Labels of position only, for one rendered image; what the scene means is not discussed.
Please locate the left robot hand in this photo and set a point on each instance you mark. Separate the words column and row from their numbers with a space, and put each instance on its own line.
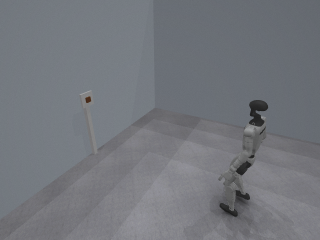
column 227, row 175

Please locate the panel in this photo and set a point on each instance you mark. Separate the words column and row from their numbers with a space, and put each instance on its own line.
column 88, row 118

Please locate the robot left upper arm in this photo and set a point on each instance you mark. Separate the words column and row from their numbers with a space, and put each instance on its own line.
column 249, row 134

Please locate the left robot shin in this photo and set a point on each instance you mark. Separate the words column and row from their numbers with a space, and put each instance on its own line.
column 230, row 196

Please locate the right robot thigh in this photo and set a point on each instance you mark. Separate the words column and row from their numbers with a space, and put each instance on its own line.
column 235, row 158

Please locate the robot right upper arm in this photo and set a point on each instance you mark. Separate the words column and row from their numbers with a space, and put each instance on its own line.
column 265, row 131

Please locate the robot left forearm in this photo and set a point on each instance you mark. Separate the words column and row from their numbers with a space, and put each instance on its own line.
column 241, row 159

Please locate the button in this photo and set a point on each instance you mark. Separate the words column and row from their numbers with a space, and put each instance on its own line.
column 88, row 99

